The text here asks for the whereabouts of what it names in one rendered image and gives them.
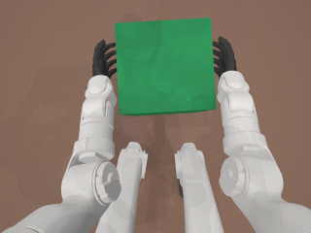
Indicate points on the left robot hand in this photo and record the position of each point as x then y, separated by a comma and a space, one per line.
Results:
100, 66

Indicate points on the left robot upper arm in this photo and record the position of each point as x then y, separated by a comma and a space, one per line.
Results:
87, 191

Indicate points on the robot left forearm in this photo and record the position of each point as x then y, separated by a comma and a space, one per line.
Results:
95, 141

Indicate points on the robot right forearm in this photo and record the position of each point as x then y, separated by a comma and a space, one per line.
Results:
239, 118

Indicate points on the carton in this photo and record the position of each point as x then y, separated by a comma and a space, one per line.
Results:
165, 67

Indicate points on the robot left thigh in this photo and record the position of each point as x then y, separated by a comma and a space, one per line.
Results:
120, 215

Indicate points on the robot right foot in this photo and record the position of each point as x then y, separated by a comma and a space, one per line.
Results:
180, 189

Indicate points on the right robot upper arm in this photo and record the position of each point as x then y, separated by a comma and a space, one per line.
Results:
255, 185

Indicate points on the right robot hand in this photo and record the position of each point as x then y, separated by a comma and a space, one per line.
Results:
226, 61

